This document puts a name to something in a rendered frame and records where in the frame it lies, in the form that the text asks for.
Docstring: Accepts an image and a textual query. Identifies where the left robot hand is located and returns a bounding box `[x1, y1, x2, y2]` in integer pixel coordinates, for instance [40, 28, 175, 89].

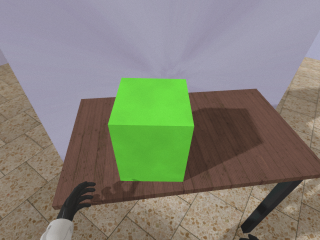
[56, 181, 96, 221]

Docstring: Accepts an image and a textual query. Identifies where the robot left forearm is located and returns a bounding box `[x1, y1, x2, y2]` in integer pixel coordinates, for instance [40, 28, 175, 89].
[40, 218, 74, 240]

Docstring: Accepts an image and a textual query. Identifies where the carton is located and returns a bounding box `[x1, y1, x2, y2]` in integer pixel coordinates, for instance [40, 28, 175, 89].
[108, 78, 194, 182]

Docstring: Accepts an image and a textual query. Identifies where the table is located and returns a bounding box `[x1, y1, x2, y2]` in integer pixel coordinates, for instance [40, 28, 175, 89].
[52, 88, 320, 234]

